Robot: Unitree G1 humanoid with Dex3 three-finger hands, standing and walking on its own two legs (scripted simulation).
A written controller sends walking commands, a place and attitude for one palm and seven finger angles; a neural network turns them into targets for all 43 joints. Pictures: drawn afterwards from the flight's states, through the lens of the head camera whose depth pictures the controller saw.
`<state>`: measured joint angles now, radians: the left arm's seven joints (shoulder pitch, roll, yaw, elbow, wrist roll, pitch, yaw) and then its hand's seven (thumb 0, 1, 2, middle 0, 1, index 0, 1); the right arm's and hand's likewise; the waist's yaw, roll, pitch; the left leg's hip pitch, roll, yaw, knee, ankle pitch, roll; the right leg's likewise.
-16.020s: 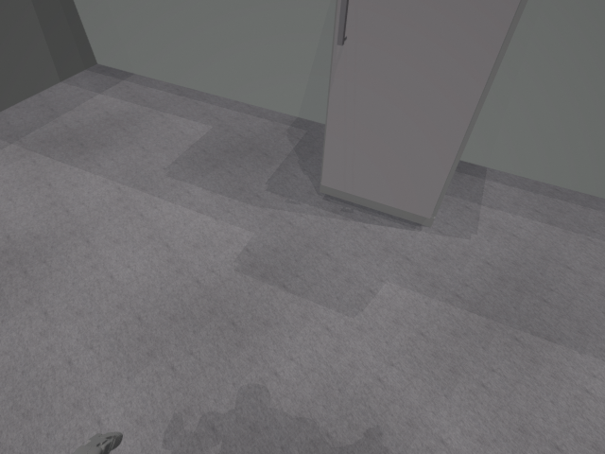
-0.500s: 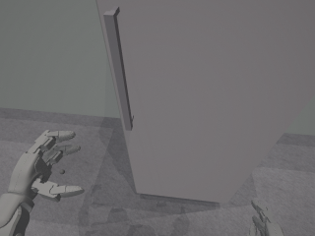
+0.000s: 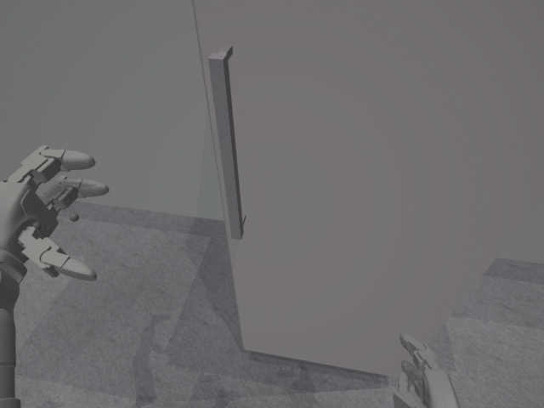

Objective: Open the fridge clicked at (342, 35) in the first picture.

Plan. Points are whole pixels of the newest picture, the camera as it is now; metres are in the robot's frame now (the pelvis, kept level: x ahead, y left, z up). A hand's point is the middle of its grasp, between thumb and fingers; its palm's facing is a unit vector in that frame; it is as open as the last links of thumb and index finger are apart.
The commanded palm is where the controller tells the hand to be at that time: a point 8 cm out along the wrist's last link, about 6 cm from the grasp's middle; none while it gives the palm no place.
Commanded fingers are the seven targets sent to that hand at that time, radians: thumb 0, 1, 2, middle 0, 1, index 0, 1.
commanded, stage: raise the hand to about handle height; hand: left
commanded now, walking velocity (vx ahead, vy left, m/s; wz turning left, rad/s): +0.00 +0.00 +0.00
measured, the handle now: (233, 159) +0.44 +0.12 +0.16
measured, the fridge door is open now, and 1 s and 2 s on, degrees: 0 0 0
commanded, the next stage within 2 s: move the hooked fingers beside the handle in 0.52 s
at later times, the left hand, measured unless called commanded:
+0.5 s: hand (100, 212) +0.29 +0.26 +0.18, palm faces +0.05 -0.99 -0.09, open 14.0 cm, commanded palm +0.25 +0.30 +0.19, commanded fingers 0.00 -0.50 0.30 -0.30 -1.20 -0.30 -1.20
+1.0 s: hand (128, 196) +0.32 +0.24 +0.18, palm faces -0.01 -1.00 -0.06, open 14.0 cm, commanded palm +0.28 +0.28 +0.18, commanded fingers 0.00 -0.50 0.30 -0.30 -1.20 -0.30 -1.20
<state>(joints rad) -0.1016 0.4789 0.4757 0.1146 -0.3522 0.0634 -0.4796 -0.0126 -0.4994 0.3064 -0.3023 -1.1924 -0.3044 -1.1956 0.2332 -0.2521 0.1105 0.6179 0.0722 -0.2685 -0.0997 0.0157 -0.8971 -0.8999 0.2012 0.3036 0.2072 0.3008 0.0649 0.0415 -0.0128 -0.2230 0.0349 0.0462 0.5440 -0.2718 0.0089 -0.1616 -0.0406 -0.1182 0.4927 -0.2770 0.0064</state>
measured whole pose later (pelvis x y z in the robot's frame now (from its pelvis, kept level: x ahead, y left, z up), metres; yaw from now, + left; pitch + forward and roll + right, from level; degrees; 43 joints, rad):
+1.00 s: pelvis +0.01 -0.01 +0.00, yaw -1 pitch -2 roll +0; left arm -0.21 0.45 0.44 0.24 -0.32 0.09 -0.45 -0.01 -0.50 0.30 -0.30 -1.20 -0.30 -1.20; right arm 0.23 -0.28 0.08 0.62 0.08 -0.24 -0.11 0.02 -0.90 -0.90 0.20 0.30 0.20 0.30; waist 0.03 0.05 -0.02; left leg -0.22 0.05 0.06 0.52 -0.27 -0.01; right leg -0.19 -0.03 -0.10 0.51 -0.29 -0.01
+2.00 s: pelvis +0.01 -0.01 +0.00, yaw -2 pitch -1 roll +0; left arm -0.32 0.36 0.32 0.30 -0.27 0.10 -0.30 -0.01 -0.50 0.30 -0.30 -1.20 -0.30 -1.20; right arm 0.25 -0.27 0.06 0.63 0.09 -0.18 -0.10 0.02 -0.90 -0.90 0.20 0.30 0.20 0.30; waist 0.01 0.04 -0.03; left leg -0.23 0.04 0.07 0.52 -0.27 0.00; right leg -0.20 -0.03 -0.09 0.52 -0.30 0.00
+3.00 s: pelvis +0.01 -0.01 +0.00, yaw -2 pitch -1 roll +0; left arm -0.29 0.33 0.31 0.28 -0.26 0.05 -0.26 -0.01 -0.50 0.30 -0.30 -1.20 -0.30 -1.20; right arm 0.25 -0.27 0.05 0.62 0.08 -0.15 -0.09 0.01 -0.90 -0.90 0.20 0.30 0.20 0.30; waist 0.01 0.04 -0.03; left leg -0.22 0.04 0.07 0.52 -0.28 -0.01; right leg -0.20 -0.03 -0.08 0.51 -0.30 0.00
